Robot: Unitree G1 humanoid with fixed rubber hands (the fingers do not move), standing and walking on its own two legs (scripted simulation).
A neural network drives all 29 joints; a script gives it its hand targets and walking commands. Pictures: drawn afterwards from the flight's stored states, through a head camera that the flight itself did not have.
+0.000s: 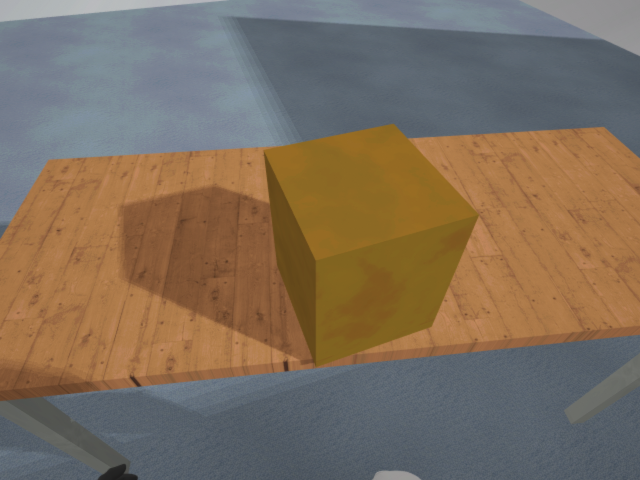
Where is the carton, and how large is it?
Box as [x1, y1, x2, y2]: [264, 124, 478, 366]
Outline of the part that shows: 393,124 264,150 277,265 316,366 431,326 478,216 478,214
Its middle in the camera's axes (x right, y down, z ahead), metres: +0.05 +0.01 +0.58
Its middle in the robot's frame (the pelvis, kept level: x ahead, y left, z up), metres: +0.43 -0.04 +0.04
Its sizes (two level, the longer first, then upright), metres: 0.210 0.200 0.250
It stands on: a table, 0.67 m high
